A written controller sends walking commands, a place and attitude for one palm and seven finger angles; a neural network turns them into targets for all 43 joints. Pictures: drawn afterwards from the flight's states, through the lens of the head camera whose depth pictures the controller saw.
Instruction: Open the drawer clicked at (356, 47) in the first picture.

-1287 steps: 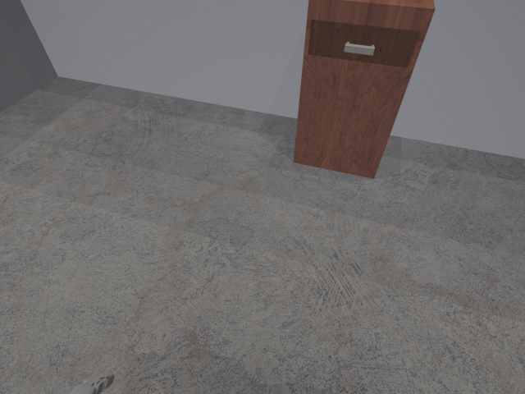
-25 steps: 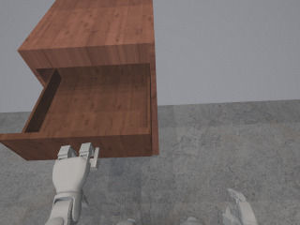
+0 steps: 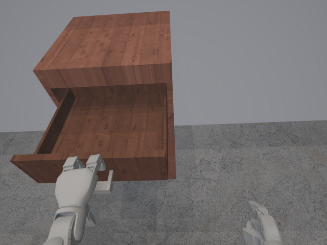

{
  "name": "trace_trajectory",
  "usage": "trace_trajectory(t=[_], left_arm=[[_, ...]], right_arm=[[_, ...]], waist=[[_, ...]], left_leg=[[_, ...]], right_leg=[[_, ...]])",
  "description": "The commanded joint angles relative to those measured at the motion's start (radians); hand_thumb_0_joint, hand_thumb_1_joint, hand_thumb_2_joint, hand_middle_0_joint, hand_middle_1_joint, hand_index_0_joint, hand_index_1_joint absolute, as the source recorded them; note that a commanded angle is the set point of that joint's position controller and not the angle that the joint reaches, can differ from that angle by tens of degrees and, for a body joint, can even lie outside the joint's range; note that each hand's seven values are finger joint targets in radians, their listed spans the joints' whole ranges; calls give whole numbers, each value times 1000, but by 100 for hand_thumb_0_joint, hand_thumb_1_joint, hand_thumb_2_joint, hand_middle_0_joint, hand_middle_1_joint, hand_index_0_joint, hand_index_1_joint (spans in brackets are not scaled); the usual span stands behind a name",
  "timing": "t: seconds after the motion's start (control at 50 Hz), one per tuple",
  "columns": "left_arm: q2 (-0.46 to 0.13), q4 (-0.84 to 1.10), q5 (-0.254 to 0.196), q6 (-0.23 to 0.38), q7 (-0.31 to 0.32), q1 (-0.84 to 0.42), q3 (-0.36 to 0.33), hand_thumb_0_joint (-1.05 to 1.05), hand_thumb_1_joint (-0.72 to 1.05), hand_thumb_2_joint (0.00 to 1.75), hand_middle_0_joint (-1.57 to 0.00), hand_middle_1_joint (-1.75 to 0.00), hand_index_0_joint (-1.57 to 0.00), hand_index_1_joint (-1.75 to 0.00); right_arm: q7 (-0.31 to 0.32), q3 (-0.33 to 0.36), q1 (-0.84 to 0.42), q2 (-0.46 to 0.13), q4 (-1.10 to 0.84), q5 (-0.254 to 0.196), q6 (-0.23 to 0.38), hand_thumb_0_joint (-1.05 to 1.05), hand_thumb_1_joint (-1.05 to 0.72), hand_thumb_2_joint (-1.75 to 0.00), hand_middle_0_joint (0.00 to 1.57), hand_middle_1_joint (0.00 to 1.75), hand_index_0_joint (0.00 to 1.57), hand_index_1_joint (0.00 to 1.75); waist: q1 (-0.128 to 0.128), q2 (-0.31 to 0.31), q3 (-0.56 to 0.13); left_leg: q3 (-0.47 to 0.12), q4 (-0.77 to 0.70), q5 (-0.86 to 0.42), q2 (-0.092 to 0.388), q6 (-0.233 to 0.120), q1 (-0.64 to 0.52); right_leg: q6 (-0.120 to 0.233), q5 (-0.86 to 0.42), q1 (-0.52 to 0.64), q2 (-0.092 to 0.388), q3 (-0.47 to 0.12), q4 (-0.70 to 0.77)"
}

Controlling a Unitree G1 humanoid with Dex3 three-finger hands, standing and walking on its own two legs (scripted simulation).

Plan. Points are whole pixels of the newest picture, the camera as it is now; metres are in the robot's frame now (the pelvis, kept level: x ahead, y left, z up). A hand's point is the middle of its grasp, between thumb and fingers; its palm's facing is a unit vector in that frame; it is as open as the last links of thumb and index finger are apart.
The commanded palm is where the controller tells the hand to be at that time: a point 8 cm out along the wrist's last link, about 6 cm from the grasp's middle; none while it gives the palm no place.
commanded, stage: lift the hand off the handle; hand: left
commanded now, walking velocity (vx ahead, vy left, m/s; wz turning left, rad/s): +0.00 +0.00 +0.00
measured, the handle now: (92, 180) +0.28 +0.25 -0.04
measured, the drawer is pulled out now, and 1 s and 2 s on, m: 0.30 0.30 0.30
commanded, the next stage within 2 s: draw the hand back to the body in 0.80 s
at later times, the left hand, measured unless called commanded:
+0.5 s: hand (81, 166) +0.26 +0.22 +0.09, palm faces +0.09 -0.11 -0.99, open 13.8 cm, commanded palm +0.21 +0.22 +0.14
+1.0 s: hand (71, 170) +0.24 +0.22 +0.11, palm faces +0.07 -0.10 -0.99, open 13.8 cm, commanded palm +0.21 +0.23 +0.17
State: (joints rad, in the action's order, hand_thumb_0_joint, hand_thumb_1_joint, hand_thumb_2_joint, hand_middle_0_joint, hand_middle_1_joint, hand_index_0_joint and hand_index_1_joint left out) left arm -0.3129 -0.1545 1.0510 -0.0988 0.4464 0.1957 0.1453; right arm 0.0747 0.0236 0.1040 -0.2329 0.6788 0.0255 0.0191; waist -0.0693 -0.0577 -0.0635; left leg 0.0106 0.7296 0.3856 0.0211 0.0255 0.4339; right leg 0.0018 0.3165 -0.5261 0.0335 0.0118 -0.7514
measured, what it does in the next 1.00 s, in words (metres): stands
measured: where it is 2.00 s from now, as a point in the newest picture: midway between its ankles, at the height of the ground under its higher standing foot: outside the picture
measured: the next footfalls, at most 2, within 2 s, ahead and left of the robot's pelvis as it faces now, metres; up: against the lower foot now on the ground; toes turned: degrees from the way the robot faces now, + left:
none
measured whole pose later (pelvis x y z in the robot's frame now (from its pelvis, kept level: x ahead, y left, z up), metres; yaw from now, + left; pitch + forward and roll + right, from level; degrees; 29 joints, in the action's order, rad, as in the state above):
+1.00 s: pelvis +0.02 +0.00 +0.03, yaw +0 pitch -2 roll +1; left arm -0.40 0.25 0.98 -0.14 0.11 0.27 0.11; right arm 0.01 -0.03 0.05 -0.23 0.65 0.01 -0.06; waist -0.12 -0.10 0.01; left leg 0.01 0.43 0.27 0.03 0.03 0.11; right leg 0.00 0.21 -0.21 0.02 0.02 -0.46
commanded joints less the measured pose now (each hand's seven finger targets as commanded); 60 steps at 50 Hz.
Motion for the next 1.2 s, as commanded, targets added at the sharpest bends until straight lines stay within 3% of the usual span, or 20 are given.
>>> trace_trajectory(t=[0.0,0.06,0.12,0.2,0.36,0.44,0.48,0.58,0.66,0.68,0.76,0.84,0.86,0.94,0.96,1.04,1.06,1.14,1.16,1.18], left_arm=[[-199,275,3,-6,24,-281,-139,0,-50,30,-30,-120,-30,-120],[-218,348,-8,14,7,-246,-161,0,-50,30,-30,-120,-30,-120],[-177,413,-20,34,-7,-190,-135,0,-50,30,-30,-120,-30,-120],[-156,401,-9,10,-33,-175,-105,0,-50,30,-30,-120,-30,-120],[-176,432,-34,-116,-173,-111,-86,0,-50,30,-30,-120,-30,-120],[-216,542,-45,-103,-227,-87,-123,0,-50,30,-30,-120,-30,-120],[-201,570,-51,-88,-240,-61,-114,0,-50,30,-30,-120,-30,-120],[-245,611,-49,-68,-242,-105,-164,0,-50,30,-30,-120,-30,-120],[-238,639,-60,-63,-251,-113,-160,0,-50,30,-30,-120,-30,-120],[-266,652,-72,-62,-257,-109,-182,0,-50,30,-30,-120,-30,-120],[-168,607,-90,-77,-300,-62,-90,0,-50,30,-30,-120,-30,-120],[-252,621,-77,-78,-312,-51,-163,0,-50,30,-30,-120,-30,-120],[-238,610,-59,-71,-309,-76,-147,0,-50,30,-30,-120,-30,-120],[-328,617,-60,-38,-279,-88,-255,0,-50,30,-30,-120,-30,-120],[-298,619,-55,-28,-272,-108,-231,0,-50,30,-30,-120,-30,-120],[-288,635,-99,-16,-262,-103,-234,0,-50,30,-30,-120,-30,-120],[-247,619,-96,-17,-266,-123,-185,0,-50,30,-30,-120,-30,-120],[-257,622,-107,-41,-291,-87,-185,0,-50,30,-30,-120,-30,-120],[-234,612,-98,-45,-299,-93,-153,0,-50,30,-30,-120,-30,-120],[-264,623,-99,-46,-304,-94,-175,0,-50,30,-30,-120,-30,-120]], right_arm=[[14,27,-147,-89,-153,-5,43,0,-90,-90,20,30,20,30],[14,26,-150,-81,-159,-2,44,0,-90,-90,20,30,20,30],[4,27,-150,-75,-164,-1,48,0,-90,-90,20,30,20,30],[-12,20,-164,-76,-162,-1,41,0,-90,-90,20,30,20,30],[-28,-3,-204,-81,-184,-18,-6,0,-90,-90,20,30,20,30],[-38,-10,-218,-83,-200,-16,-17,0,-90,-90,20,30,20,30],[-47,-12,-208,-76,-195,-14,-20,0,-90,-90,20,30,20,30],[-52,-12,-210,-77,-183,-15,-27,0,-90,-90,20,30,20,30],[-51,-16,-215,-77,-191,-15,-16,0,-90,-90,20,30,20,30],[-52,-7,-216,-79,-179,-18,-23,0,-90,-90,20,30,20,30],[-63,-19,-219,-83,-188,-24,-21,0,-90,-90,20,30,20,30],[-59,-20,-238,-92,-200,-21,-31,0,-90,-90,20,30,20,30],[-63,-30,-226,-83,-196,-17,-29,0,-90,-90,20,30,20,30],[-49,-20,-233,-85,-191,-14,-28,0,-90,-90,20,30,20,30],[-51,-26,-222,-76,-186,-13,-25,0,-90,-90,20,30,20,30],[-45,-14,-237,-83,-188,-22,-17,0,-90,-90,20,30,20,30],[-46,-20,-226,-78,-183,-20,-11,0,-90,-90,20,30,20,30],[-46,-15,-245,-91,-195,-27,-12,0,-90,-90,20,30,20,30],[-49,-23,-227,-87,-191,-23,-10,0,-90,-90,20,30,20,30],[-48,-13,-226,-92,-180,-22,-18,0,-90,-90,20,30,20,30]], waist=[[1,53,-200],[-16,15,-234],[-16,8,-223],[-12,41,-144],[-54,89,-148],[-59,54,-136],[-57,40,-105],[-50,28,-83],[-56,37,-135],[-52,20,-118],[-42,68,-80],[-60,68,-80],[-59,95,-90],[-73,37,-97],[-70,29,-126],[-57,-29,-90],[-48,-8,-87],[-50,4,-60],[-49,46,-79],[-50,21,-73]], left_leg=[[35,-147,-146,-61,-42,-72],[38,-162,-206,-63,-41,-116],[33,-175,-263,-59,-37,-146],[27,-207,-255,-52,-35,-145],[43,-279,-305,-55,-43,-188],[41,-301,-347,-48,-46,-217],[42,-310,-363,-47,-47,-229],[36,-326,-356,-41,-46,-251],[33,-324,-385,-46,-52,-279],[34,-334,-394,-44,-47,-292],[37,-341,-394,-41,-48,-270],[36,-353,-360,-38,-46,-261],[42,-350,-355,-41,-50,-255],[30,-353,-330,-41,-45,-263],[36,-352,-338,-44,-46,-265],[26,-361,-338,-43,-38,-275],[32,-359,-334,-46,-42,-272],[26,-379,-314,-40,-41,-266],[32,-378,-318,-44,-47,-261],[31,-391,-318,-40,-43,-268]], right_leg=[[22,-68,187,-46,4,177],[24,-133,240,-45,3,183],[26,-180,246,-52,18,183],[25,-157,241,-54,24,211],[19,-224,386,-48,15,261],[22,-261,419,-54,13,279],[23,-280,416,-53,16,288],[24,-262,417,-54,8,317],[21,-288,453,-45,12,321],[22,-303,451,-50,5,336],[17,-295,436,-47,27,337],[18,-273,459,-53,7,349],[16,-253,458,-43,19,343],[22,-231,464,-51,-9,357],[22,-226,473,-41,6,349],[26,-224,446,-53,-1,367],[21,-210,437,-44,16,364],[22,-188,435,-55,11,378],[18,-183,447,-45,30,368],[22,-189,450,-49,21,376]])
